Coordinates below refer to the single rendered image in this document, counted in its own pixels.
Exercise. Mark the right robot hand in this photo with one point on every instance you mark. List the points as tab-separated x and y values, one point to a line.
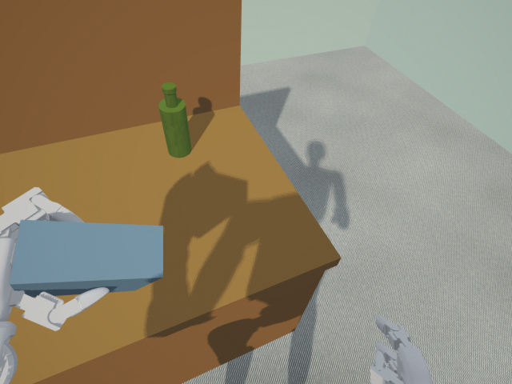
407	366

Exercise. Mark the left robot hand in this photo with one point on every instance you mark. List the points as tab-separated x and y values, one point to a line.
46	309

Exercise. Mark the left robot forearm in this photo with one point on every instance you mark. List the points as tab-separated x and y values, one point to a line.
8	356

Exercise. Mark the sponge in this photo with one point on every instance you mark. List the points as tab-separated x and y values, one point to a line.
66	258

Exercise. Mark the table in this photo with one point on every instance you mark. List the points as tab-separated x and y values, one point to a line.
80	84

